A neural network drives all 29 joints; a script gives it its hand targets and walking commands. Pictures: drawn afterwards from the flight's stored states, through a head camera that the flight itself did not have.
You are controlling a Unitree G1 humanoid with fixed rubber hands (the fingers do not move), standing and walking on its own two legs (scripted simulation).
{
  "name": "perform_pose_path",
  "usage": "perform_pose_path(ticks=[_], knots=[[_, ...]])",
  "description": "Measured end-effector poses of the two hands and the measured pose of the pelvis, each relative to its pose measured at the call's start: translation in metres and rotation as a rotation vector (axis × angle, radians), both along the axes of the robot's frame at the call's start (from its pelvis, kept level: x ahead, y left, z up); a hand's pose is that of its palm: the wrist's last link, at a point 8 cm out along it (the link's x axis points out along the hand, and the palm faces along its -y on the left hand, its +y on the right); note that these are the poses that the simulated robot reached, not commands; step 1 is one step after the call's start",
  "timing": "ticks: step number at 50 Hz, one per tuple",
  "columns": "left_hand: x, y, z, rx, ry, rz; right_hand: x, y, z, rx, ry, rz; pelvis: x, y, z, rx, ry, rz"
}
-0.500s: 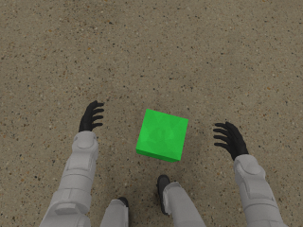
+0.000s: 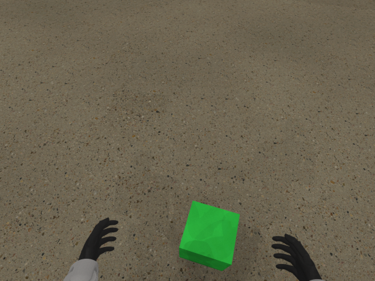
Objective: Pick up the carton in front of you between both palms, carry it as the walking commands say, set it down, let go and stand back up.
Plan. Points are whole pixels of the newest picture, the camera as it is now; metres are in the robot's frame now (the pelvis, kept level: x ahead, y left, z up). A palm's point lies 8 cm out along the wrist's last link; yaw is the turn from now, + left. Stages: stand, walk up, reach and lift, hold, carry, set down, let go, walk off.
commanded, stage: let go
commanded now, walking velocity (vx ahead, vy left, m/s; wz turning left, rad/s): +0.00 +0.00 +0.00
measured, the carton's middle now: (207, 236) +0.36 -0.11 -0.64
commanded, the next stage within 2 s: stand in 0.56 s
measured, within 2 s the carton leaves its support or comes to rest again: neither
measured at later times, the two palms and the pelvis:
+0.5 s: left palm out of the picture +0.16 +0.24 -0.06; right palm out of the picture +0.15 -0.23 -0.06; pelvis -0.01 +0.02 +0.00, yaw -1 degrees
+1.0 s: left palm out of the picture +0.11 +0.29 -0.08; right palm out of the picture +0.14 -0.30 -0.11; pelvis +0.01 -0.02 +0.00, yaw +2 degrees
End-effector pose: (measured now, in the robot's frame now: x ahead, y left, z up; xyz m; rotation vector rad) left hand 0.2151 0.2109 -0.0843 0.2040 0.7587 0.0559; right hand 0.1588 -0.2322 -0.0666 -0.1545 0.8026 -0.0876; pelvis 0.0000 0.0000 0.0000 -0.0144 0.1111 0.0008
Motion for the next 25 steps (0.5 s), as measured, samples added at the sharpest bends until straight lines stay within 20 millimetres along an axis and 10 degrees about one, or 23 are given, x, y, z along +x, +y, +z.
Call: perform_pose_path(ticks=[12,25], knots=[[-0.054,0.052,0.021,0.001,0.017,0.047,0.009,0.023,0.004,-0.025,-0.007,0.005,0.006,0.026,0.005,-0.011,-0.11,-0.005],[-0.054,0.031,0.02,-0.004,0.013,0.029,-0.01,0.004,0.002,-0.061,0.029,-0.034,-0.006,0.015,0.001,-0.006,-0.165,-0.018]])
